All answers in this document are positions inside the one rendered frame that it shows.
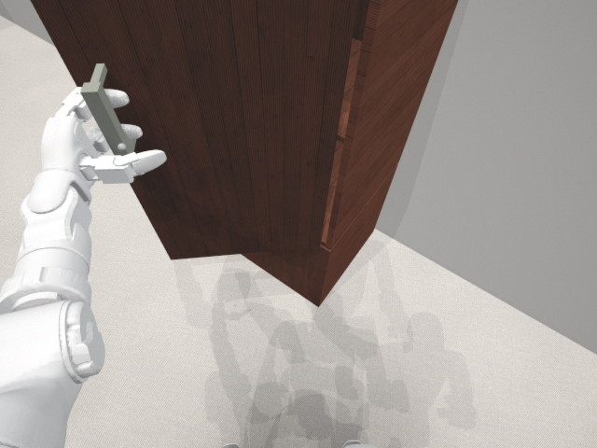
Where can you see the handle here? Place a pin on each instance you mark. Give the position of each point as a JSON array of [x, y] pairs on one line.
[[100, 107]]

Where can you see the robot left hand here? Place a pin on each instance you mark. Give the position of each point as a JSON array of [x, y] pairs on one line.
[[65, 144]]

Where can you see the left robot upper arm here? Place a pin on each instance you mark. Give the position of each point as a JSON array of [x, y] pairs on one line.
[[46, 354]]

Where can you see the cupboard door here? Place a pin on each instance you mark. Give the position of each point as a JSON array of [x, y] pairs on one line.
[[243, 97]]

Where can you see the robot left forearm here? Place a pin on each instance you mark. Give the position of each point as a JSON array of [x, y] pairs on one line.
[[54, 259]]

